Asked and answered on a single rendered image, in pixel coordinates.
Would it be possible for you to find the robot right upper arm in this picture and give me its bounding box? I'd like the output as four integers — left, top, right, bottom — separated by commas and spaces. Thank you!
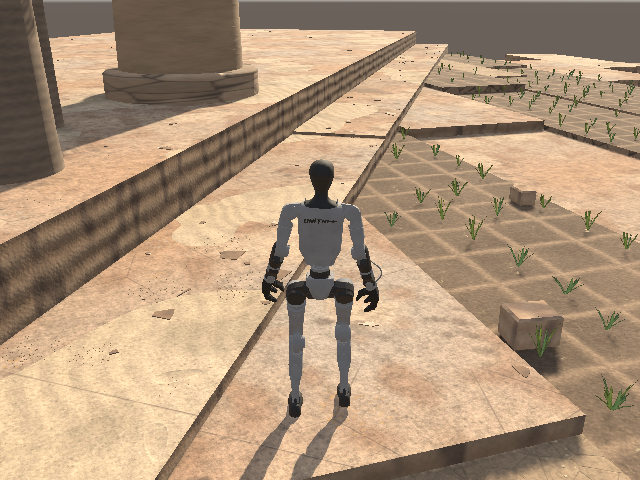
342, 203, 367, 260

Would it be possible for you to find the right robot shin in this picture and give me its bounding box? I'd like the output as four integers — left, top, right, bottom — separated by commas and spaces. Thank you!
337, 325, 351, 393

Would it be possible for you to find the left robot foot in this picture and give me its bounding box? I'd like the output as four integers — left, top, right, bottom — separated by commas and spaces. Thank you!
288, 391, 303, 418

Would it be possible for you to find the left robot hand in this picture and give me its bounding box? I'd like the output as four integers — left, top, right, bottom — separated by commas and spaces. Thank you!
262, 279, 285, 302

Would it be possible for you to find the right robot hand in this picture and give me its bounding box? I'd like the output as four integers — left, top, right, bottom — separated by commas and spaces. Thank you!
356, 287, 379, 312

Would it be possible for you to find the robot left forearm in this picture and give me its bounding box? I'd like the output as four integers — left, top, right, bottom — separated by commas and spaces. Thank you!
264, 242, 284, 284

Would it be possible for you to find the robot left upper arm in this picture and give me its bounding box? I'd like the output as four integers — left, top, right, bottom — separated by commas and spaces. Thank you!
274, 202, 300, 257

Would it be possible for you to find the robot right forearm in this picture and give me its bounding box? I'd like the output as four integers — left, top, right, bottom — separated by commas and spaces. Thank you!
356, 245, 377, 291

